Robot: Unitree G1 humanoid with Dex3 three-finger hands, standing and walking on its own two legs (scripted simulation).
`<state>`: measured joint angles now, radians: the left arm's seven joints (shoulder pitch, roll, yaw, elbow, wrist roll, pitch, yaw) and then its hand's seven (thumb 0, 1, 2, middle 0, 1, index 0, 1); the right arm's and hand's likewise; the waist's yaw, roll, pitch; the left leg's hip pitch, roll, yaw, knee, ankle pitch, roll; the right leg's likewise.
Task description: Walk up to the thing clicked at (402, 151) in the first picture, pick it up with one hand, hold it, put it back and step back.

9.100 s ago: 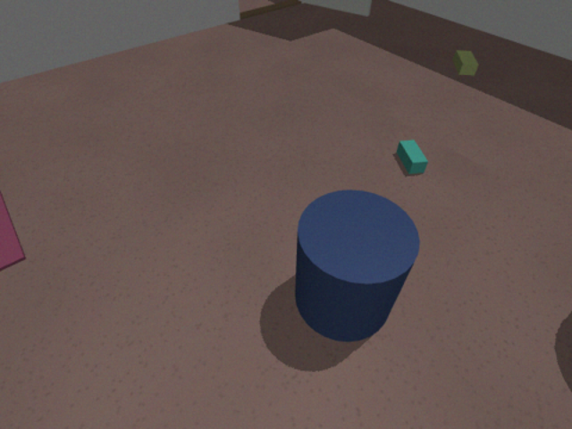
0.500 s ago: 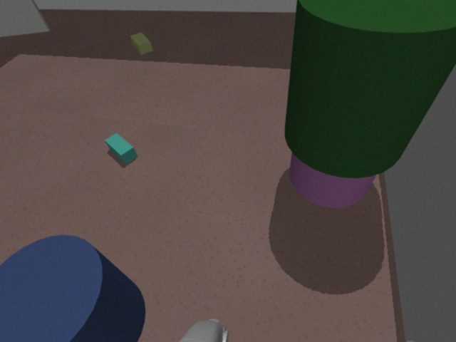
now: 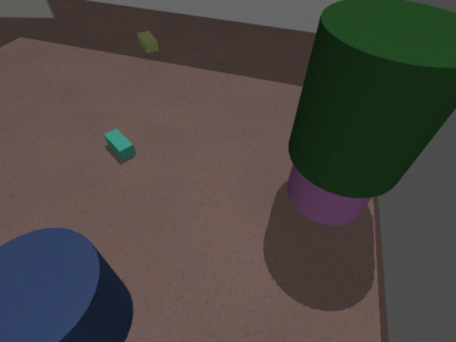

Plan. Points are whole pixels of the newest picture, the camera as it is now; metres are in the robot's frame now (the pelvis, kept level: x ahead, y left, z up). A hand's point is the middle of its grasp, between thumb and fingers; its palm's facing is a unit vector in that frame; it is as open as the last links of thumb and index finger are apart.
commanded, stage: walk up
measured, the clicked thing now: (120, 144) +1.28 +0.72 -0.72
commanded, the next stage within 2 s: stand in 0.38 s
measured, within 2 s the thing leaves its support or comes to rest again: neither
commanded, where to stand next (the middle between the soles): +0.07 -0.02 m, yaw -2 degrees
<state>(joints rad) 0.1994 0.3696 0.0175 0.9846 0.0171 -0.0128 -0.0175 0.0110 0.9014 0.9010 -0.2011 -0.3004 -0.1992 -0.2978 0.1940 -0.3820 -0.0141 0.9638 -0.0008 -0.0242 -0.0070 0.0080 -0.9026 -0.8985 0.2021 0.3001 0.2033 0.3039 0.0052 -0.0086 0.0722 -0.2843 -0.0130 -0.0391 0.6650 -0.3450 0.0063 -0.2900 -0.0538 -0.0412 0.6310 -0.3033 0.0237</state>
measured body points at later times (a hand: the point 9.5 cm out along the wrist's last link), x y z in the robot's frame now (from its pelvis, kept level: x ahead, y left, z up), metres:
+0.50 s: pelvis +0.01 -0.01 +0.02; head +0.01 +0.00 +0.47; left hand +0.09 +0.30 -0.11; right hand +0.11 -0.31 -0.10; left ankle +0.01 +0.12 -0.72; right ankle +0.02 -0.14 -0.72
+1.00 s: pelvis -0.01 -0.02 +0.02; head +0.00 -0.03 +0.47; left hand +0.07 +0.28 -0.11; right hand +0.06 -0.32 -0.11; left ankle +0.01 +0.12 -0.72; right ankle +0.02 -0.14 -0.72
